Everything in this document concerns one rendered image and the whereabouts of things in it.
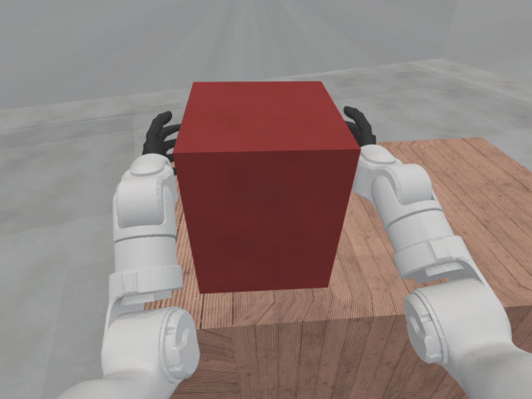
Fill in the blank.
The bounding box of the pedestal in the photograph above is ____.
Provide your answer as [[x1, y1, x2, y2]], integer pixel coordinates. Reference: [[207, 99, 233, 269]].
[[144, 137, 532, 399]]

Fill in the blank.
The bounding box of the right robot hand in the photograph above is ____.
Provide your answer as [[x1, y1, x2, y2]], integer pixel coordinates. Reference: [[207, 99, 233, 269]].
[[343, 106, 377, 147]]

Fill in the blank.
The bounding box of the left robot forearm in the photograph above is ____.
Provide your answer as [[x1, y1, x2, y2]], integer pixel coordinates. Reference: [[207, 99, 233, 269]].
[[101, 154, 183, 374]]

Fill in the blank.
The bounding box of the left robot hand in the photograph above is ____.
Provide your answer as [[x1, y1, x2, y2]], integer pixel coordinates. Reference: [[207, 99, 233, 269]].
[[142, 111, 181, 175]]

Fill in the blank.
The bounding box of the robot left upper arm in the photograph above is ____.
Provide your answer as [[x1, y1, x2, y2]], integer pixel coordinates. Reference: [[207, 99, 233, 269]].
[[55, 306, 200, 399]]

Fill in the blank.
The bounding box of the robot right upper arm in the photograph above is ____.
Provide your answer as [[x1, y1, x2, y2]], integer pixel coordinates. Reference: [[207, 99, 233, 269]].
[[403, 277, 532, 399]]

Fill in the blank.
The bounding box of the carton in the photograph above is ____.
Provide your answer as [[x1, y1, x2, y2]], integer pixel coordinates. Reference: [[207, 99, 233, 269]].
[[173, 81, 361, 294]]

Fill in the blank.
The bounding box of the right robot forearm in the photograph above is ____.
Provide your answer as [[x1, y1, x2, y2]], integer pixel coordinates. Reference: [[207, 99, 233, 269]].
[[352, 145, 512, 340]]

